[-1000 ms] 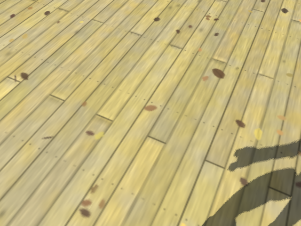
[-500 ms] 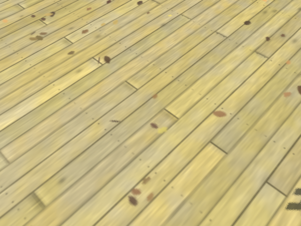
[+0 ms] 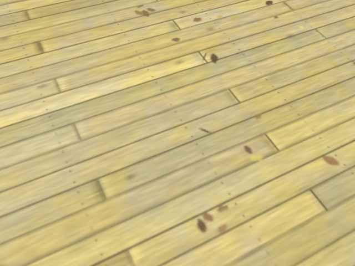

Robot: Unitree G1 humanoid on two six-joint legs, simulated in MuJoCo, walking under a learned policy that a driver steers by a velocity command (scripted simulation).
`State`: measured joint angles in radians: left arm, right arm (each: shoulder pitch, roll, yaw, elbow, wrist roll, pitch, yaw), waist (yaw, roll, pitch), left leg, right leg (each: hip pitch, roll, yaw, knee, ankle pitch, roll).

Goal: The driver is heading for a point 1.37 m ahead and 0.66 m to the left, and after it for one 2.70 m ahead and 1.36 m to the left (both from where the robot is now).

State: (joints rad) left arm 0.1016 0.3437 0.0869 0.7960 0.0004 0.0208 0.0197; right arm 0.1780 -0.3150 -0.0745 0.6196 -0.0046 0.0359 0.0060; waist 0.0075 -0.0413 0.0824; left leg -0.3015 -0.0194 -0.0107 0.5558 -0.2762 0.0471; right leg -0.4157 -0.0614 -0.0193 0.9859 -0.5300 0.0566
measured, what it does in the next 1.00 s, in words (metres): walks ahead, turning left: right foot, then left foot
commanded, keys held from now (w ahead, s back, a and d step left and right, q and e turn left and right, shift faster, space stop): q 0.34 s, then w+q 0.50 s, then w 0.16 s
